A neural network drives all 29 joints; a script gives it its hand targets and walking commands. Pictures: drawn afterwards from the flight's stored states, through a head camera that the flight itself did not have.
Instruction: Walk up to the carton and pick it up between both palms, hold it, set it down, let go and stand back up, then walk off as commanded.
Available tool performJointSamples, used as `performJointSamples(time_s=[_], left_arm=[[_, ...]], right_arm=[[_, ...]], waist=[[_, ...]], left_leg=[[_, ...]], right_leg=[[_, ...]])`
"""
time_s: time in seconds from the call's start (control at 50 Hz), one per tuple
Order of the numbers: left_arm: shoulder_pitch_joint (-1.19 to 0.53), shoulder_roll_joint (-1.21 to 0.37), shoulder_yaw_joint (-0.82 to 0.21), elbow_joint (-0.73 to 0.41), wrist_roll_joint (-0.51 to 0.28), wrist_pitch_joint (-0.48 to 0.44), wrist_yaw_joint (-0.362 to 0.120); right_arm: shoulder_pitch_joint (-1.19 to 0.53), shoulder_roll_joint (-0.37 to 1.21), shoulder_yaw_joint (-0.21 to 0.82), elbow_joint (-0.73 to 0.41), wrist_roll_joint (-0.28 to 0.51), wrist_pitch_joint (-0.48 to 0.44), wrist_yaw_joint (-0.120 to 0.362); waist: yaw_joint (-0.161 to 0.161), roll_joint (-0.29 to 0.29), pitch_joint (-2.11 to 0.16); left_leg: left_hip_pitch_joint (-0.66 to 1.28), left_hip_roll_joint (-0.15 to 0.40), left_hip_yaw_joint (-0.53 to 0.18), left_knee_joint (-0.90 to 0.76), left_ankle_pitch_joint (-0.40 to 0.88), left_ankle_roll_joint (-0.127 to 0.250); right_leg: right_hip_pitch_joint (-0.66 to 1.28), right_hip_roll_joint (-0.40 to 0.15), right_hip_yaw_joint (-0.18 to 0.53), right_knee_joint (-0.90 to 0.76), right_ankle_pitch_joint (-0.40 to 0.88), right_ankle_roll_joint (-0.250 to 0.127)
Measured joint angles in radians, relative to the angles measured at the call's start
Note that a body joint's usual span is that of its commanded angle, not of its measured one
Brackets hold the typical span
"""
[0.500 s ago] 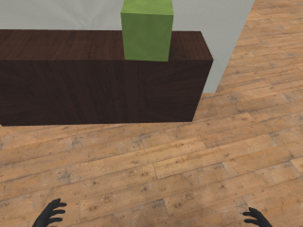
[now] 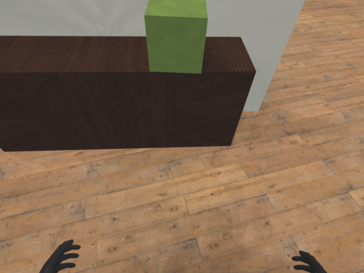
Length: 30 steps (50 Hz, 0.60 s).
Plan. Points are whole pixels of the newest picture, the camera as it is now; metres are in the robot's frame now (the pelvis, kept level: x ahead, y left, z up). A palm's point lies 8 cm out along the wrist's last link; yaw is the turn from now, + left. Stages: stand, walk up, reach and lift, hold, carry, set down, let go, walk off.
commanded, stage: stand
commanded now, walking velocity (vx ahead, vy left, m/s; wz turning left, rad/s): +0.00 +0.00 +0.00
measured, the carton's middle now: (176, 36) +1.07 +0.03 -0.02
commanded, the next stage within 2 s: none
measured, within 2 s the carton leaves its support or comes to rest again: neither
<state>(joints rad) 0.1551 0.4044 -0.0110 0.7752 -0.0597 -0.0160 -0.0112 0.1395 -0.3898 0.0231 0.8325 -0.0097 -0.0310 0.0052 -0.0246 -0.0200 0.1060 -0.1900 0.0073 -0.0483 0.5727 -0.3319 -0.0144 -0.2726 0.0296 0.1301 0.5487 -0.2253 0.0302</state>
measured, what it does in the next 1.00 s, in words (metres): stands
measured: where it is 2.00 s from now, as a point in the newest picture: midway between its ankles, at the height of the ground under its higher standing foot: outside the picture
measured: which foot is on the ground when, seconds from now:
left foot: down 0.00-1.00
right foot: down 0.00-1.00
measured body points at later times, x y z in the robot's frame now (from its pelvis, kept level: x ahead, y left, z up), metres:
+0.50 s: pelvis +0.00 +0.00 +0.00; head +0.03 +0.01 +0.45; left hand +0.15 +0.30 -0.10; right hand +0.12 -0.31 -0.10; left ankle -0.01 +0.13 -0.73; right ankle +0.05 -0.14 -0.73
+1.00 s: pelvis +0.00 +0.00 +0.00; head +0.02 +0.01 +0.45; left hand +0.14 +0.30 -0.10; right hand +0.12 -0.31 -0.10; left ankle -0.01 +0.13 -0.73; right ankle +0.05 -0.14 -0.73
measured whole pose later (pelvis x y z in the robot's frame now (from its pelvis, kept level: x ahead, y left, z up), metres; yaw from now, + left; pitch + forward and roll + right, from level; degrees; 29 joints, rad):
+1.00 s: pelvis +0.00 +0.00 +0.00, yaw +0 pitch -3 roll +0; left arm 0.15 0.40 -0.01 0.78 -0.06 -0.02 -0.02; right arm 0.14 -0.39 0.02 0.84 -0.01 -0.03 0.01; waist -0.02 -0.02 0.10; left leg -0.19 0.01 -0.05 0.56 -0.32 -0.01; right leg -0.27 0.03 0.13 0.53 -0.21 0.03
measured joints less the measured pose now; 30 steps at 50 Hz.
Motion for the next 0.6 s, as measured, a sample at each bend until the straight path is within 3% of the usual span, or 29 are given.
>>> performJointSamples(time_s=[0.6], left_arm=[[-0.001, 0.0, -0.002, 0.005, 0.0, 0.0, -0.002]], right_arm=[[-0.001, 0.0, 0.0, 0.01, 0.0, 0.001, 0.0]], waist=[[0.0, 0.0, -0.004]], left_leg=[[0.0, 0.0, 0.0, -0.016, 0.009, 0.0]], right_leg=[[0.001, -0.002, 0.0, -0.018, 0.009, 0.0]])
